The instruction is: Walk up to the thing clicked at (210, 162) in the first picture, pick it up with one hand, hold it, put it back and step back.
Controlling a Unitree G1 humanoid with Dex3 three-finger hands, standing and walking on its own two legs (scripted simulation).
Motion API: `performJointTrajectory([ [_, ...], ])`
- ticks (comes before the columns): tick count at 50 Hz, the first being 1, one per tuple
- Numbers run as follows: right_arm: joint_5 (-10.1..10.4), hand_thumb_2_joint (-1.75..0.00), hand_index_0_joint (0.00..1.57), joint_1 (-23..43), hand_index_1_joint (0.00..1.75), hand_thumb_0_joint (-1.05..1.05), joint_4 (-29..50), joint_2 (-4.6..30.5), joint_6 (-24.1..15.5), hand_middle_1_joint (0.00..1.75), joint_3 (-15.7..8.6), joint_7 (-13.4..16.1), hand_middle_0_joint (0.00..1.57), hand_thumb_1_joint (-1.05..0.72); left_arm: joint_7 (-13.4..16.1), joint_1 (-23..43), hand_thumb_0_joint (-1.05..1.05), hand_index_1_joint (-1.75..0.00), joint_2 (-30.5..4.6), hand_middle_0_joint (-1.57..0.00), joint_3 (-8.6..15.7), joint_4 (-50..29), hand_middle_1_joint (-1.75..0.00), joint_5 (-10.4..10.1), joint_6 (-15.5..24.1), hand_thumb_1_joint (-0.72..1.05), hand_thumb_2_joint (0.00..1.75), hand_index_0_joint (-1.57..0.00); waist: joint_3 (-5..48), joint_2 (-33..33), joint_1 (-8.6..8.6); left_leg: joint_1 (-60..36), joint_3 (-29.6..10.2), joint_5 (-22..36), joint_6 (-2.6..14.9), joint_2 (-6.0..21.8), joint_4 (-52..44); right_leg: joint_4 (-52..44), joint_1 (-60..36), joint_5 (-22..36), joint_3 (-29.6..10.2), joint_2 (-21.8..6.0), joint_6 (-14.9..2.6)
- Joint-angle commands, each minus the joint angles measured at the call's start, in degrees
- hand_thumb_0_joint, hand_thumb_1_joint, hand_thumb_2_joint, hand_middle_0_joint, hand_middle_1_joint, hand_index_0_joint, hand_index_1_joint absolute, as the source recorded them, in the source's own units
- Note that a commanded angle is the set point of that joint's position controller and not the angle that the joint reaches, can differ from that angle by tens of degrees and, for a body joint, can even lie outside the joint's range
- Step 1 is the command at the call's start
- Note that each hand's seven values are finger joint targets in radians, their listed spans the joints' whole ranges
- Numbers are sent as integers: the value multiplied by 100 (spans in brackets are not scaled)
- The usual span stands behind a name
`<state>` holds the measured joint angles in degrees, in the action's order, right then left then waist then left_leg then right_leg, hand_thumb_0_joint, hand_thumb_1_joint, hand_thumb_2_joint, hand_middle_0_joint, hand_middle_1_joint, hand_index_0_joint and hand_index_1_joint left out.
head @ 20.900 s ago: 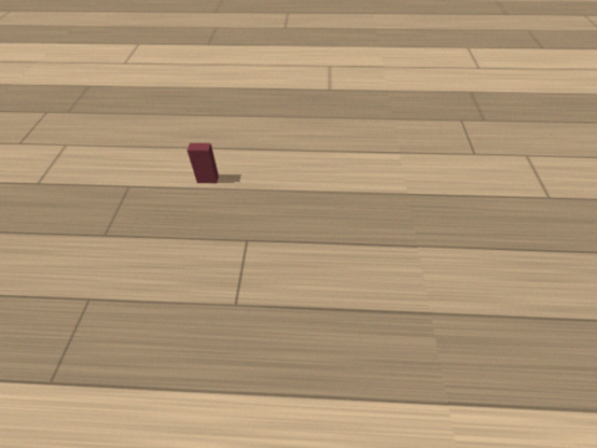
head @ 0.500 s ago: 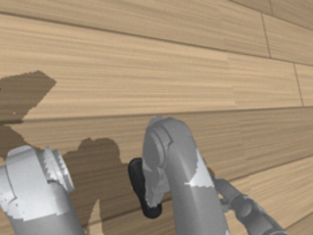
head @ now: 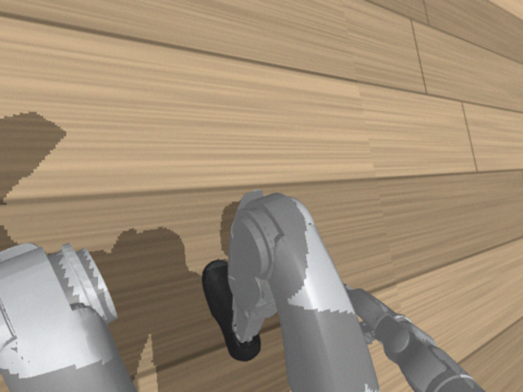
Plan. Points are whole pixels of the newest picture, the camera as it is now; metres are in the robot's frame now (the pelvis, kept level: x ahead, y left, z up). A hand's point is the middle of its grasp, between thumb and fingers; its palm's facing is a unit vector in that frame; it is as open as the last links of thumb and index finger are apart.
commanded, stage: lower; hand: left
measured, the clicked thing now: out of the picture +0.46 +0.32 -0.17
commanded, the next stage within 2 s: loosen in 0.48 s
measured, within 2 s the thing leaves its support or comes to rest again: rests again in 0.50 s
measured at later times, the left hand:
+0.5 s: hand out of the picture +0.45 +0.36 -0.17, palm faces +0.56 -0.83 -0.02, open 9.6 cm
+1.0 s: hand out of the picture +0.45 +0.36 -0.16, palm faces +0.56 -0.83 -0.01, open 11.8 cm
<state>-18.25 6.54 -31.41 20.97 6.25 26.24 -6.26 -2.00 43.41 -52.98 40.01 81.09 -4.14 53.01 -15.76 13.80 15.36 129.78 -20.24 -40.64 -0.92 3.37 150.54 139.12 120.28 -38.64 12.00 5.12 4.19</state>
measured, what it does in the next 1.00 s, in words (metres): stands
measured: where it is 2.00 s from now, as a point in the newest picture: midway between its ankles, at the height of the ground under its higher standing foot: (173, 360)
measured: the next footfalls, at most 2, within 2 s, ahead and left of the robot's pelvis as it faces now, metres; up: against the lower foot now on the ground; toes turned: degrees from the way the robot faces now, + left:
none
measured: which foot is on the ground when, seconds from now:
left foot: down 0.00-1.00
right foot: down 0.00-1.00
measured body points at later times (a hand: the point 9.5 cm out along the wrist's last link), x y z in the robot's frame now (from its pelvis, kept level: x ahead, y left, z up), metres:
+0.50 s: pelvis +0.00 +0.00 +0.00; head +0.25 +0.18 +0.32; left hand +0.41 +0.40 -0.16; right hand +0.16 -0.25 -0.05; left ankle +0.07 +0.13 -0.26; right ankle +0.12 -0.12 -0.25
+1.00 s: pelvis +0.00 +0.00 +0.00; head +0.24 +0.18 +0.33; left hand +0.41 +0.40 -0.16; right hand +0.16 -0.25 -0.04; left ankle +0.07 +0.13 -0.26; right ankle +0.12 -0.12 -0.25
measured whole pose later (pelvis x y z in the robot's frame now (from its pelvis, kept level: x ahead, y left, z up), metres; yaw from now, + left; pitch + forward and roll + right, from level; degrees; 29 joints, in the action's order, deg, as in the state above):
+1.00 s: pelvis +0.00 +0.00 +0.00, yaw -1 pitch +15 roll -17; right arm -19.7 9.4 -30.1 20.6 6.8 29.5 -6.0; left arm 0.4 44.1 -55.3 37.5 84.0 -4.4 55.5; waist -17.2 15.7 15.3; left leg 128.7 -22.2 -41.3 -0.8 3.6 151.2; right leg 138.1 118.7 -38.2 13.5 5.9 4.6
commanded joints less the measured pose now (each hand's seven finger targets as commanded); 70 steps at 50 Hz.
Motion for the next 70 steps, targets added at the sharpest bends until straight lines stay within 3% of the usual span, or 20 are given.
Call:
performJointTrajectory([
  [1, -48, -90, 20, -422, 30, 0, 30, 2016, 67, 30, -609, 102, 20, -91, -7, 1178, 0, -142, -1446, -139, 7, -789, -143, -45, 428, 0, 119, -142, 3525, -3285, 452, -2634, 454, 1071, -45, 360, -1742, -967, -1563, 1322, 683, 147, -449],
  [4, -63, -90, 20, -373, 30, 0, 47, 1991, 66, 30, -573, 112, 20, -91, 14, 1119, 0, -141, -1514, -138, 30, -734, -142, -53, 443, -2, 118, -141, 3547, -3213, 395, -2561, 502, 1115, -21, 346, -1670, -1027, -1710, 1389, 637, 166, -437],
  [5, -75, -90, 20, -360, 30, 0, 75, 1994, 73, 30, -541, 116, 20, -91, 12, 1216, 0, -141, -1490, -137, -13, -755, -142, -75, 463, -2, 119, -140, 3508, -3146, 468, -2489, 492, 1091, -8, 348, -1654, -1047, -1737, 1392, 655, 161, -427],
  [21, -139, -89, 20, -176, 30, 0, 116, 2063, 102, 30, -406, 128, 20, -90, 100, 1192, 0, -139, -1713, -137, -30, -616, -140, -49, 633, 4, 118, -140, 3297, -3315, 481, -2518, 403, 978, -40, 376, -1690, -1006, -1698, 1298, 757, 199, -426],
  [24, -167, -90, 20, -148, 30, 0, 132, 2035, 97, 30, -369, 124, 20, -90, 110, 1161, 0, -138, -1494, -135, -116, -521, -139, -96, 649, 4, 118, -138, 3397, -3251, 546, -2666, 368, 1230, -42, 392, -1626, -1003, -1778, 1508, 779, 209, -402],
  [28, -178, -89, 20, -152, 30, 0, 108, 2053, 112, 30, -363, 124, 20, -90, 135, 1226, 0, -138, -1635, -136, -117, -549, -139, -50, 679, 3, 117, -139, 3358, -3294, 553, -2637, 366, 1091, -47, 393, -1653, -1019, -1740, 1410, 791, 213, -410],
  [30, -181, -89, 20, -114, 30, 0, 136, 2049, 113, 30, -349, 119, 20, -91, 135, 1242, 0, -131, -1478, -133, -244, -468, -135, -45, 681, 0, 109, -138, 3202, -3241, 613, -2549, 349, 1019, -45, 394, -1675, -1019, -1705, 1362, 809, 210, -414],
  [33, -178, -89, 20, -115, 30, 0, 133, 2047, 112, 30, -347, 129, 20, -92, 161, 1250, 0, -111, -1646, -122, -95, -616, -115, -114, 710, -21, 85, -127, 3366, -3215, 523, -2585, 380, 1073, -31, 389, -1631, -1054, -1814, 1413, 772, 223, -408],
  [36, -185, -90, 20, -97, 30, 0, 135, 2028, 115, 30, -332, 126, 20, -93, 153, 1176, 0, -92, -1540, -106, -181, -553, -96, -105, 685, -34, 66, -111, 3329, -3268, 531, -2611, 363, 1120, -44, 396, -1657, -1043, -1804, 1436, 793, 233, -413],
  [37, -179, -89, 20, -89, 30, 0, 141, 2029, 124, 30, -332, 126, 20, -91, 158, 1148, 0, -100, -1589, -112, -156, -564, -104, -85, 679, -26, 74, -114, 3304, -3299, 494, -2616, 352, 1119, -56, 399, -1689, -1027, -1759, 1409, 799, 231, -422],
  [39, -178, -90, 20, -54, 30, 0, 151, 2025, 130, 30, -338, 125, 20, -93, 170, 1197, 0, -84, -1520, -96, -245, -525, -88, -42, 655, -37, 59, -98, 3213, -3286, 545, -2600, 340, 1045, -55, 399, -1717, -1027, -1674, 1349, 817, 223, -425],
  [41, -171, -89, 20, -55, 30, 0, 149, 2037, 119, 30, -357, 121, 20, -92, 191, 1195, 0, -71, -1602, -82, -176, -652, -73, -62, 652, -42, 49, -85, 3300, -3261, 501, -2630, 353, 1056, -48, 405, -1690, -1040, -1694, 1370, 786, 230, -426],
  [44, -176, -89, 20, -106, 30, 0, 132, 2022, 141, 30, -343, 125, 20, -92, 220, 1136, 0, -56, -1608, -70, -146, -574, -58, -64, 630, -48, 35, -72, 3390, -3233, 504, -2644, 345, 1175, -44, 402, -1658, -1047, -1788, 1456, 807, 242, -419],
  [45, -177, -89, 20, -72, 30, 0, 135, 1996, 138, 30, -336, 123, 20, -92, 204, 1176, 0, -52, -1490, -66, -268, -546, -54, -56, 635, -48, 32, -68, 3270, -3237, 537, -2602, 362, 1107, -34, 403, -1662, -1061, -1715, 1413, 786, 234, -424],
  [50, -183, -89, 20, -81, 30, 0, 151, 2026, 137, 30, -339, 127, 20, -92, 237, 1202, 0, -39, -1597, -54, -185, -576, -40, -38, 641, -56, 20, -56, 3315, -3245, 539, -2616, 350, 1036, -37, 399, -1686, -1075, -1755, 1358, 811, 237, -423],
  [59, -175, -89, 20, -41, 30, 0, 165, 2027, 130, 30, -334, 123, 20, -91, 271, 1164, 0, -11, -1499, -24, -264, -391, -12, -22, 651, -61, 0, -26, 3147, -3209, 558, -2547, 332, 972, -31, 396, -1717, -1068, -1646, 1317, 833, 234, -422],
  [64, -168, -90, 20, -24, 30, 0, 192, 2031, 113, 30, -336, 110, 20, -91, 285, 1215, 0, -3, -1615, -15, -216, -480, -4, -34, 680, -61, 0, -16, 3199, -3157, 518, -2473, 374, 891, -10, 389, -1696, -1096, -1710, 1263, 788, 239, -424],
  [65, -178, -90, 20, -8, 30, 0, 188, 2020, 112, 30, -320, 113, 20, -92, 261, 1227, 0, -8, -1498, -11, -287, -428, -10, -54, 678, -61, 3, -13, 3230, -3104, 583, -2505, 365, 936, -3, 396, -1662, -1101, -1733, 1315, 799, 242, -409],
  [69, -163, -90, 20, -18, 30, 0, 175, 2033, 115, 30, -338, 139, 20, -92, 155, 1240, 0, -7, -1820, -8, -192, -749, -8, -15, 719, -61, 5, -10, 3316, -3337, 470, -2617, 385, 929, -24, 400, -1717, -1090, -1726, 1280, 781, 240, -425],
  [70, -153, -90, 20, -94, 30, 0, 126, 2071, 117, 30, -357, 152, 20, -92, 141, 1288, 0, -6, -2030, -8, -70, -880, -8, -4, 707, -61, 5, -10, 3374, -3462, 458, -2668, 378, 994, -37, 405, -1745, -1065, -1753, 1324, 780, 234, -431],
])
